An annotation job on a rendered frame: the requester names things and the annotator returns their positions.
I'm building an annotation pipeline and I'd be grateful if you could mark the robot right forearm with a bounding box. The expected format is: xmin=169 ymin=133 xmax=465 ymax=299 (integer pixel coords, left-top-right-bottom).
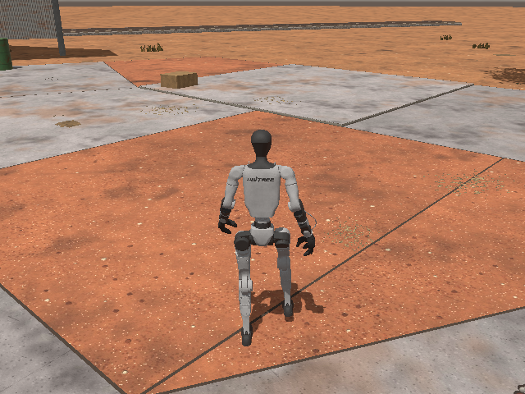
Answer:
xmin=294 ymin=199 xmax=313 ymax=238

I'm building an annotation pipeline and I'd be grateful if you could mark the robot left hand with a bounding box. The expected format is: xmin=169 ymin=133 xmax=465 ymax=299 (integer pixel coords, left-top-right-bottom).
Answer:
xmin=218 ymin=219 xmax=237 ymax=234

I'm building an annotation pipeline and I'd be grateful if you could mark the robot right thigh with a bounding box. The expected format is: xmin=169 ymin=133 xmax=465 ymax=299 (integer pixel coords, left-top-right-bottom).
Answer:
xmin=273 ymin=227 xmax=290 ymax=271

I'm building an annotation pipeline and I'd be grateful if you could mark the robot right upper arm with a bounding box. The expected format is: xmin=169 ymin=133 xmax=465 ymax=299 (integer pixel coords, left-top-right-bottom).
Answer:
xmin=278 ymin=165 xmax=301 ymax=212

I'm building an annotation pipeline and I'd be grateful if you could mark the robot left upper arm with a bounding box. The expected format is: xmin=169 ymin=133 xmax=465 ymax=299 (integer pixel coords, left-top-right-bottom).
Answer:
xmin=222 ymin=165 xmax=245 ymax=209

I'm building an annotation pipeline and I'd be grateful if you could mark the robot left forearm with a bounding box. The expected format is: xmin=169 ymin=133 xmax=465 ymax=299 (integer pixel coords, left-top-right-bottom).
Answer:
xmin=219 ymin=197 xmax=231 ymax=223

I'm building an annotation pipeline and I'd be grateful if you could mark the robot right hand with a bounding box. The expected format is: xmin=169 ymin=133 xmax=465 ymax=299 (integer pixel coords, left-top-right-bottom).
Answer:
xmin=296 ymin=234 xmax=315 ymax=256

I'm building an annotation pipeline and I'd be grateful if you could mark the robot right shin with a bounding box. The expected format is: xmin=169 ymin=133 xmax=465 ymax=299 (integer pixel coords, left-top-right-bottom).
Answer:
xmin=280 ymin=256 xmax=291 ymax=306

